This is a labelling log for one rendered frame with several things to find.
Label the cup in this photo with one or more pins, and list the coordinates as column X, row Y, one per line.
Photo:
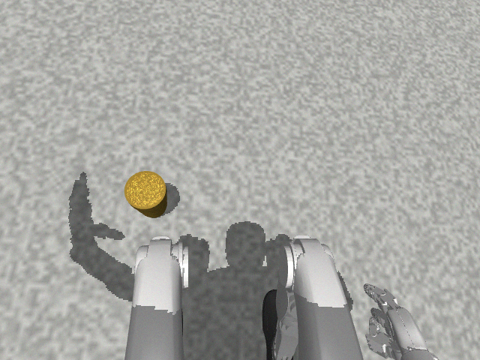
column 147, row 193

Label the right robot hand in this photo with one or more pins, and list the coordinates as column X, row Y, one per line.
column 403, row 334

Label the right robot foot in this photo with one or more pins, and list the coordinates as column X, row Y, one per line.
column 269, row 322

